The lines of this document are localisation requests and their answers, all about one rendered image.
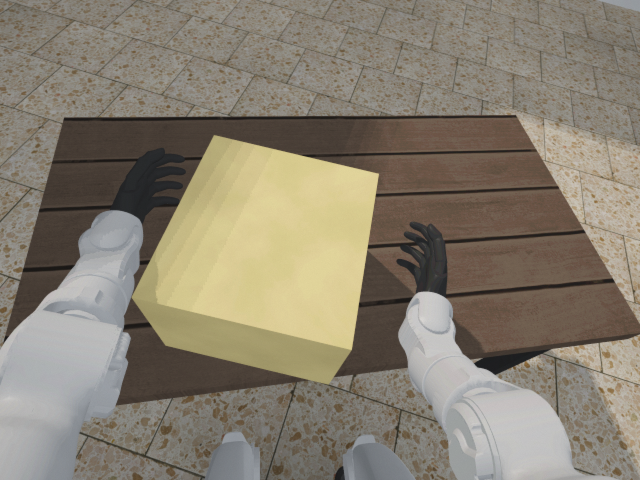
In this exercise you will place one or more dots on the left robot shin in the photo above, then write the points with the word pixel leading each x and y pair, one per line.
pixel 231 437

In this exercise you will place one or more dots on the robot right forearm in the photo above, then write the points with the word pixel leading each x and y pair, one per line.
pixel 437 367

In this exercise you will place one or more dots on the robot left forearm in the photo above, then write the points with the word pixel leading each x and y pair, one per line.
pixel 99 287

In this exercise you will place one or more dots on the robot shin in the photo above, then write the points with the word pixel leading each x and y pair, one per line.
pixel 364 439
pixel 231 437

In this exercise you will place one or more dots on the right robot upper arm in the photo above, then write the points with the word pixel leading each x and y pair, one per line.
pixel 511 435

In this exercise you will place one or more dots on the robot left hand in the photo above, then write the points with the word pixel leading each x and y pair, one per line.
pixel 135 193

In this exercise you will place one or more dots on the carton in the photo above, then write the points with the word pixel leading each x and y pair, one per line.
pixel 262 262

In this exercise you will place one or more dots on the right robot shin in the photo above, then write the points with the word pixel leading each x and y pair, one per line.
pixel 364 439

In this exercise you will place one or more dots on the left robot upper arm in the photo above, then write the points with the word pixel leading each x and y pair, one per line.
pixel 63 371

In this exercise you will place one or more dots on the robot right hand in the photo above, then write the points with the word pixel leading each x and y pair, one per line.
pixel 432 274

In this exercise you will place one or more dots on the table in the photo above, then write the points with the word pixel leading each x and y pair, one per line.
pixel 523 277

